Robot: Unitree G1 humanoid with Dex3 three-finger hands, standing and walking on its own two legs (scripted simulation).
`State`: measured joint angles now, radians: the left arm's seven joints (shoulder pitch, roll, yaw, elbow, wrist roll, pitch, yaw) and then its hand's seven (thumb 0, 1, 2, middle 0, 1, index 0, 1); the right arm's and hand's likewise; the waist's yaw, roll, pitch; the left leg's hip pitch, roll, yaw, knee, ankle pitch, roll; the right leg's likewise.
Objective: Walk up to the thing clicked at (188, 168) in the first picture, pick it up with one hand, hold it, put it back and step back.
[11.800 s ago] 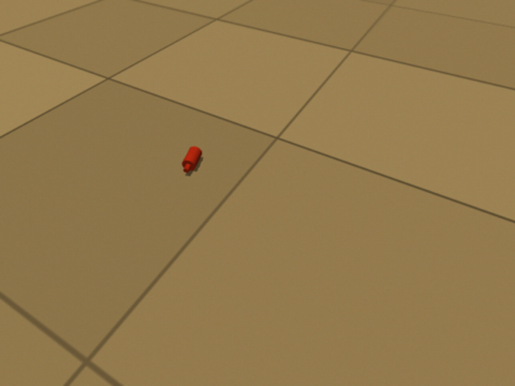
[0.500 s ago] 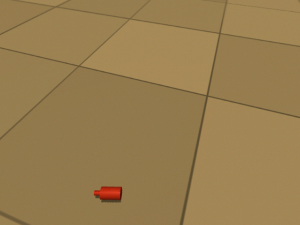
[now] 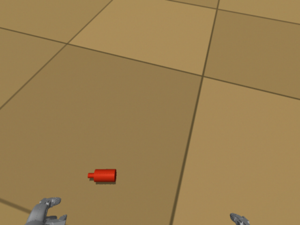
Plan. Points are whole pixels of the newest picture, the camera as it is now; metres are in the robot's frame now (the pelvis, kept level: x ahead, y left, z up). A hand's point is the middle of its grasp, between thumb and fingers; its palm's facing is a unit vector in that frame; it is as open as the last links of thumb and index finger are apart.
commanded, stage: rise first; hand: left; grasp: from above
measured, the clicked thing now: (101, 175) +0.48 +0.28 -0.72
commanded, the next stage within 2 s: none
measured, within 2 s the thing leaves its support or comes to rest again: neither
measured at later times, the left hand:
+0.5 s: hand out of the picture +0.15 +0.27 -0.19, palm faces -0.11 -0.90 -0.43, open 14.1 cm
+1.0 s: hand out of the picture +0.13 +0.28 -0.24, palm faces -0.21 -0.83 -0.51, open 14.2 cm
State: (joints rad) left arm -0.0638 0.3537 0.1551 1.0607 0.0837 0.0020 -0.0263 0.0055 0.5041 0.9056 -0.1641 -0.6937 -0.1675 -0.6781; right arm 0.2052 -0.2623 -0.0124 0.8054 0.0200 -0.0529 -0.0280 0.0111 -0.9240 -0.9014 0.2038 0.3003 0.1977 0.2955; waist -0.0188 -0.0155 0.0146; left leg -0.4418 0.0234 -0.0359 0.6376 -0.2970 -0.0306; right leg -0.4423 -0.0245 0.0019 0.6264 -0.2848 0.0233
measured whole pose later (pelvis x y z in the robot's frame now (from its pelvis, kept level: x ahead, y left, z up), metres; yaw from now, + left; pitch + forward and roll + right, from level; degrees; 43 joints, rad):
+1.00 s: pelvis -0.01 +0.01 -0.11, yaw +0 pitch +22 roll -3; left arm 0.29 0.37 0.14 0.35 0.27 0.25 -0.01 0.00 -0.55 0.95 -0.12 -1.02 -0.11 -1.02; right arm 0.19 -0.24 -0.02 0.52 0.00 -0.18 -0.04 0.02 -0.92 -0.90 0.21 0.30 0.20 0.30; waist -0.03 0.02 -0.15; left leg -1.13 0.02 -0.08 1.34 -0.59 -0.03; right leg -1.11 -0.02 -0.02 1.29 -0.57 0.03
